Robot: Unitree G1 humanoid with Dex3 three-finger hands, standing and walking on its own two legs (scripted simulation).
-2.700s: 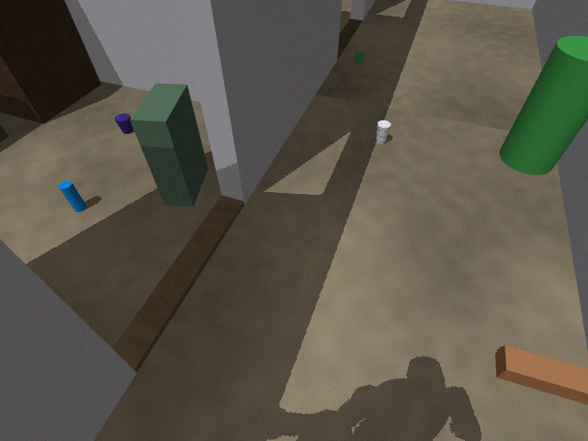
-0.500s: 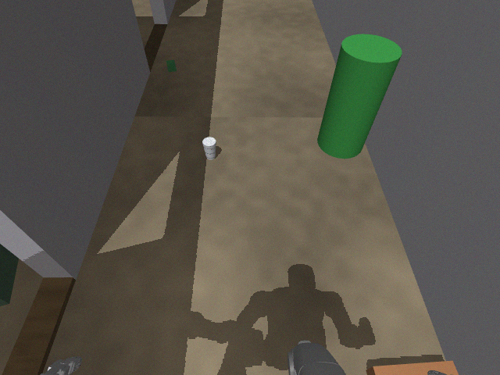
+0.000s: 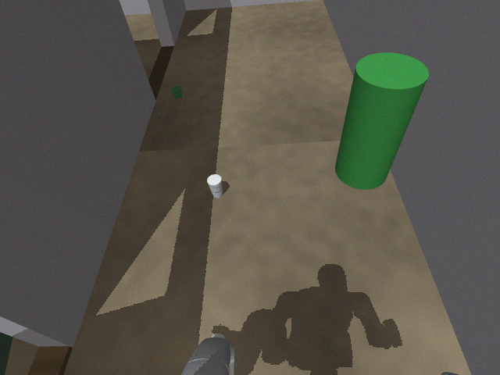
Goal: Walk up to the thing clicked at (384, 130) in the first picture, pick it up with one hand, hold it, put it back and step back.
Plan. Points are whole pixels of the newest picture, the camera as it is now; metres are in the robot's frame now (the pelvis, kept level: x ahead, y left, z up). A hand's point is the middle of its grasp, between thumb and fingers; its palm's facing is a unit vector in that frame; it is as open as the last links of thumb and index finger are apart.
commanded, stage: walk up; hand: left
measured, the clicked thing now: (216, 187) +1.03 +0.29 -0.72
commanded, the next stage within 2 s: none
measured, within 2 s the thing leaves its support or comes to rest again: neither
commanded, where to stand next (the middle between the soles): +0.67 +0.07 m, yaw +0 degrees
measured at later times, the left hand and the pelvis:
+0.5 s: hand (115, 288) +0.29 +0.33 -0.14, palm faces -0.05 -0.94 -0.34, open 7.3 cm; pelvis +0.21 +0.06 +0.00, yaw +0 degrees
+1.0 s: hand (141, 223) +0.43 +0.31 -0.12, palm faces +0.00 -0.91 -0.42, open 7.3 cm; pelvis +0.38 +0.03 +0.00, yaw +1 degrees
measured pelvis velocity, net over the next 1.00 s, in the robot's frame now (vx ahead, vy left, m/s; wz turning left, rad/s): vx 0.38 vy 0.03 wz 0.01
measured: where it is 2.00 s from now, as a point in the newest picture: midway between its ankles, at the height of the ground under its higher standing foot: (253, 256)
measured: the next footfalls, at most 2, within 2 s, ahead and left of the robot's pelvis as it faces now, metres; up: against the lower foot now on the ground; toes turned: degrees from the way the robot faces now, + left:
left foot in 0.16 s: +0.24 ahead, +0.16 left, +0.00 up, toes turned +6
right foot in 0.66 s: +0.43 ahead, -0.08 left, +0.00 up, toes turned -5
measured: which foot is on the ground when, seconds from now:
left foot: up 0.00-0.14, down 0.16-0.68, up 0.70-1.00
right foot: down 0.00-0.20, up 0.22-0.64, down 0.66-1.00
